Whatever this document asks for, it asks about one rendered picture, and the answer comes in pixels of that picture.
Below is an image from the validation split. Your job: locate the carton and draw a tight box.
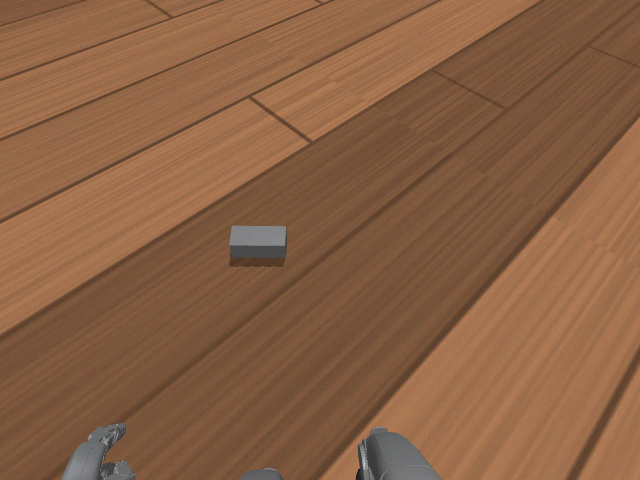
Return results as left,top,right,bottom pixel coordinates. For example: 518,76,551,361
229,226,287,258

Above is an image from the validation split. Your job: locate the left robot hand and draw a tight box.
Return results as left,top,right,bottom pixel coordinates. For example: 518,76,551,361
61,423,137,480

